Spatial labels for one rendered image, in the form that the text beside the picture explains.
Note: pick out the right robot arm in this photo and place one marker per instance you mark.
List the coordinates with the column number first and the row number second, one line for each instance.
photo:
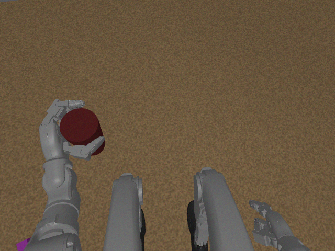
column 291, row 243

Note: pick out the right robot hand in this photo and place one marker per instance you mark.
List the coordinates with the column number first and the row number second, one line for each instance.
column 270, row 231

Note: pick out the left robot arm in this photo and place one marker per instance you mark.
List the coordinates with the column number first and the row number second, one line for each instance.
column 59, row 228

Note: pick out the left robot hand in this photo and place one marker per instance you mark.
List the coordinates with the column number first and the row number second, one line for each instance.
column 53, row 144

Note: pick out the right robot foot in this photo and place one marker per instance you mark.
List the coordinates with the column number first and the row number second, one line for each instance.
column 192, row 227

